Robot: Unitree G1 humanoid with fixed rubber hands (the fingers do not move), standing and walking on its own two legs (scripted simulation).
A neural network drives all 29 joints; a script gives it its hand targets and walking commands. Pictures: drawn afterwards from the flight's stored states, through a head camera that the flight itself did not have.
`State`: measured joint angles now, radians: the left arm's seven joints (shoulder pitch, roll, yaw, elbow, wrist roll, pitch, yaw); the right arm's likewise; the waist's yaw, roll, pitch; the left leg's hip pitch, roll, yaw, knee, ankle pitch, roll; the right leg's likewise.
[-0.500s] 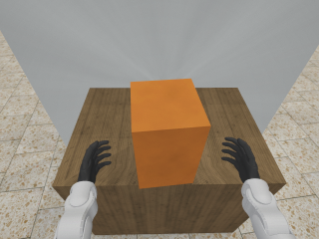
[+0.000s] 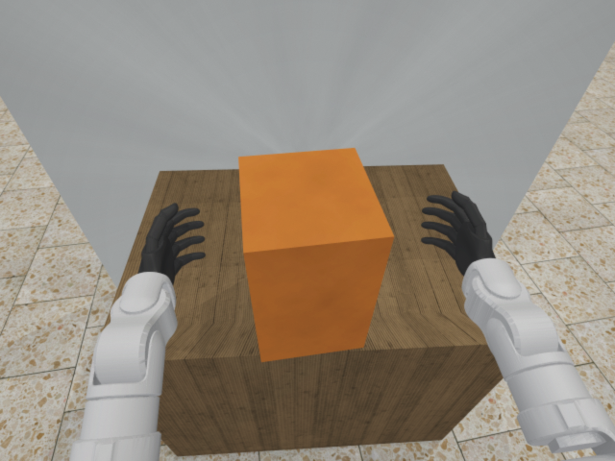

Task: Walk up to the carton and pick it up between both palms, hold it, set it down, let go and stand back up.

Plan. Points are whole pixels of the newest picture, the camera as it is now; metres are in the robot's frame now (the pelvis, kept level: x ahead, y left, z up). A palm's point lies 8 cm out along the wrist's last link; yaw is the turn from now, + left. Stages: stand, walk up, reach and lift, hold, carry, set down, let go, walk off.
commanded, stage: reach and lift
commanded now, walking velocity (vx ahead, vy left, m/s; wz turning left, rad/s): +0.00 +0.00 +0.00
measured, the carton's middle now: (306, 259) +0.43 +0.01 +0.00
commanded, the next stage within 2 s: none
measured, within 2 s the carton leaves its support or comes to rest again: neither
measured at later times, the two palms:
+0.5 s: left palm (155, 190) +0.39 +0.19 +0.19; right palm (478, 183) +0.39 -0.20 +0.19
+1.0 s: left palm (159, 193) +0.41 +0.20 +0.16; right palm (453, 183) +0.41 -0.19 +0.17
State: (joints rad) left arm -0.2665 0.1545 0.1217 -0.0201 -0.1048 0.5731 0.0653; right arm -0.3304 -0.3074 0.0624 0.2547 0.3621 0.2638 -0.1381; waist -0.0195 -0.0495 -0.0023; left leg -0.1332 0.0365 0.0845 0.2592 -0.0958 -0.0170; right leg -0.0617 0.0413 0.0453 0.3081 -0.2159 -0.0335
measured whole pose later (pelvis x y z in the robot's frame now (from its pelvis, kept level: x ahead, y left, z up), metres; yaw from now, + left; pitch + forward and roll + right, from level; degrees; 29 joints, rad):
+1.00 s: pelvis -0.01 +0.01 +0.00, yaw +0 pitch +4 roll -1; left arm -0.84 0.24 0.09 0.71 -0.11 0.43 0.09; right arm -0.91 -0.35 0.08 0.99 0.41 0.24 -0.04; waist -0.02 -0.04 -0.10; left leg -0.29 0.04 0.05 0.34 -0.12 -0.01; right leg -0.18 0.04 0.02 0.31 -0.19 -0.02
